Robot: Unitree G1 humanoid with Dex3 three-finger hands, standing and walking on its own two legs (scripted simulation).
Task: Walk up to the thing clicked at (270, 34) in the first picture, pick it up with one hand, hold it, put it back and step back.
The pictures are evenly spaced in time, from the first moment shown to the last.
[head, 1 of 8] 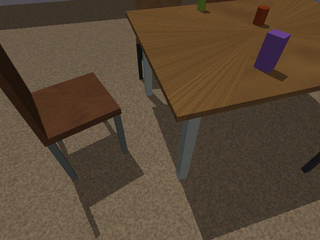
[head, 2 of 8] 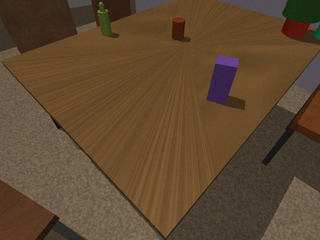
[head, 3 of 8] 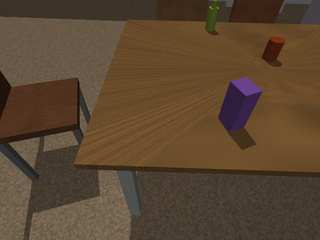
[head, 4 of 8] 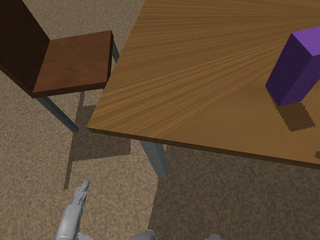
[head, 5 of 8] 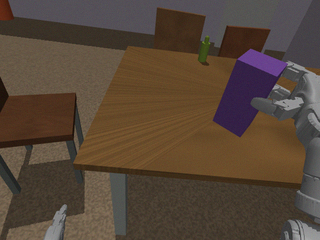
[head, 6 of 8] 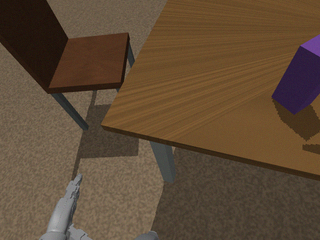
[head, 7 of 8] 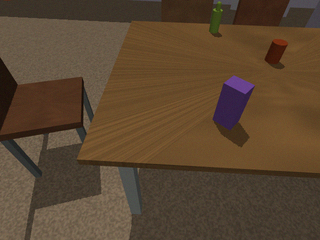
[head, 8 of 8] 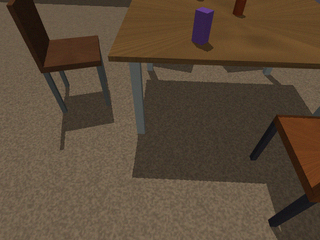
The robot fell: no
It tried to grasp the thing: yes
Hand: right
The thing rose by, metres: 0.24
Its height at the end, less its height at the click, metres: +0.00
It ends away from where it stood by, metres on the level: 0.02
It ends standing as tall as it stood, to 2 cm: yes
